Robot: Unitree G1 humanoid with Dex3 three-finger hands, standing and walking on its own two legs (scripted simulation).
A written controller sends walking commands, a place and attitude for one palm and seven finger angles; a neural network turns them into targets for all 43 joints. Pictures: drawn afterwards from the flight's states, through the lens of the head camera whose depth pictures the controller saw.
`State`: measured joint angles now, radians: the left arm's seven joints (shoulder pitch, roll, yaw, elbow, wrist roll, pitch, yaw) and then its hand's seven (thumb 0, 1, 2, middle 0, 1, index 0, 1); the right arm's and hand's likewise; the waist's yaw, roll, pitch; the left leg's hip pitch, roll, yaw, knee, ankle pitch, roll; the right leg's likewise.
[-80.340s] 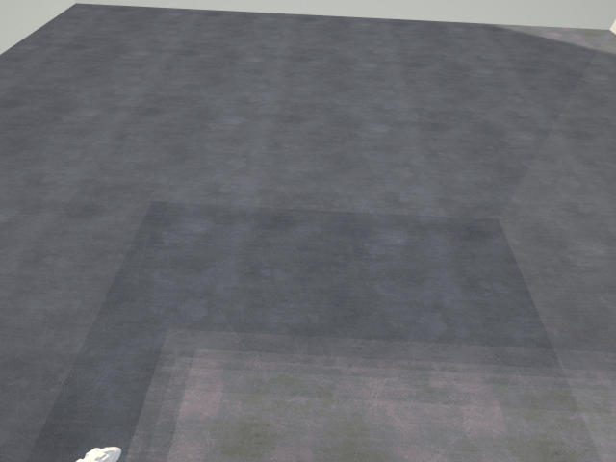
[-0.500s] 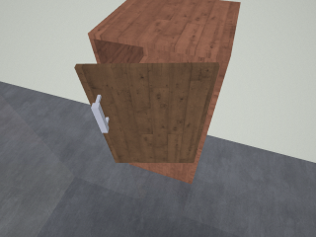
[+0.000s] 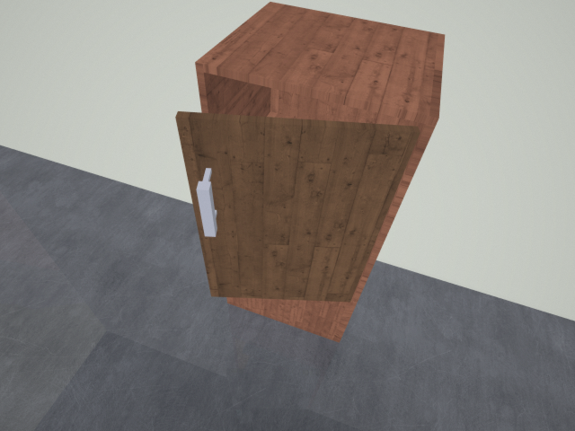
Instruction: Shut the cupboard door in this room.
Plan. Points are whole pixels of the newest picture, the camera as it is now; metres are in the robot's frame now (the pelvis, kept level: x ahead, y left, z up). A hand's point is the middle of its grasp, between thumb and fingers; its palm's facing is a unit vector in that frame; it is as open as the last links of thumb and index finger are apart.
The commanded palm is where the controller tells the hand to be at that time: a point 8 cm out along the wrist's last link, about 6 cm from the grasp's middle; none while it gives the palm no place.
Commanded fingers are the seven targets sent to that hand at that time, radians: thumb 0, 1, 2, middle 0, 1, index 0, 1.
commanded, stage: come to a stop and stand still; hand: left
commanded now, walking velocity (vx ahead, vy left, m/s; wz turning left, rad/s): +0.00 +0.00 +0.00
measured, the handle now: (209, 202) +0.51 +0.19 -0.02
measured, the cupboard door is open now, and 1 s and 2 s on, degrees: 18 18 18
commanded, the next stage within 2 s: look again from close up in 0.48 s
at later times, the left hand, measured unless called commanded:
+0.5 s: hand out of the picture +0.00 +0.15 -0.19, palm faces +0.02 -0.99 -0.13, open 7.4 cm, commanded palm none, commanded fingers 0.00 0.90 0.90 -0.20 -0.30 -0.20 -0.30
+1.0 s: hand out of the picture +0.04 +0.17 -0.17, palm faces +0.00 -0.97 -0.25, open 7.4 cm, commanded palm none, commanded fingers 0.00 0.90 0.90 -0.20 -0.30 -0.20 -0.30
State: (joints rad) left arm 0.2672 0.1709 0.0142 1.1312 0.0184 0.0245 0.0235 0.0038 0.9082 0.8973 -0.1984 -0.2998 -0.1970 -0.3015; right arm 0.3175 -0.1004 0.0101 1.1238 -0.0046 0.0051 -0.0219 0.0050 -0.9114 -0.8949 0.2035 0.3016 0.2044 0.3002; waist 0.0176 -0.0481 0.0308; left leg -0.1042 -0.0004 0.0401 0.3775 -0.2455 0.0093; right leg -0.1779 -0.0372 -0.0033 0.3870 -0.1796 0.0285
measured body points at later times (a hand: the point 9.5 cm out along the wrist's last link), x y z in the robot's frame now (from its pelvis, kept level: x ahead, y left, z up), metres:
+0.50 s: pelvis +0.01 +0.00 +0.00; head +0.02 +0.01 +0.45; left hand +0.00 +0.20 -0.17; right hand +0.00 -0.21 -0.16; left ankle -0.02 +0.11 -0.74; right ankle +0.02 -0.14 -0.74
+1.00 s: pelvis +0.02 -0.01 -0.01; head +0.02 -0.04 +0.44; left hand +0.04 +0.22 -0.15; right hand +0.02 -0.23 -0.18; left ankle -0.02 +0.11 -0.74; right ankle +0.02 -0.14 -0.74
